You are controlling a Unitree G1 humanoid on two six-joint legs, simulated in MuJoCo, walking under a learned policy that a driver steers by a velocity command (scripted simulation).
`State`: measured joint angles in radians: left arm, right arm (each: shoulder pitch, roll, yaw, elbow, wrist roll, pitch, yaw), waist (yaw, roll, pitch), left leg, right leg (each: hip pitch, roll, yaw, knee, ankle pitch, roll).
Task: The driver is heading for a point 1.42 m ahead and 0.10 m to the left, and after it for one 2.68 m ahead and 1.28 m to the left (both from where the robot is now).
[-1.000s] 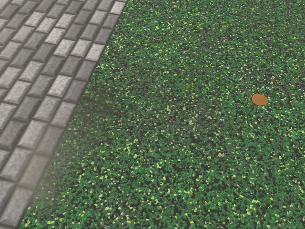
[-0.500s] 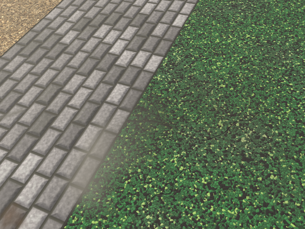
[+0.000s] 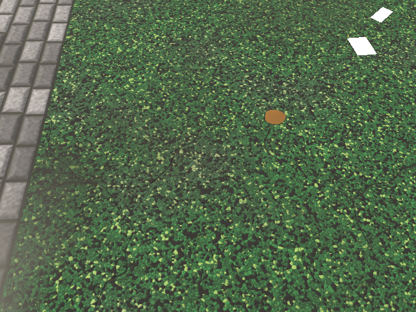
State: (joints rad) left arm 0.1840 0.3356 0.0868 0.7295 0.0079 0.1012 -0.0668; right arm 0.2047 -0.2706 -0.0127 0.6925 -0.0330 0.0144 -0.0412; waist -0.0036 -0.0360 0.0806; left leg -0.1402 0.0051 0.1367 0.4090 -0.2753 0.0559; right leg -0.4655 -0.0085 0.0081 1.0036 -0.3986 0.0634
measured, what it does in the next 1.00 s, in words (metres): walks ahead: right foot, then left foot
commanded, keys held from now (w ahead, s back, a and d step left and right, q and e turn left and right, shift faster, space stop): e+shift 0.24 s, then w+e+shift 0.04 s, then w+shift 0.04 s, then w+q+shift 0.68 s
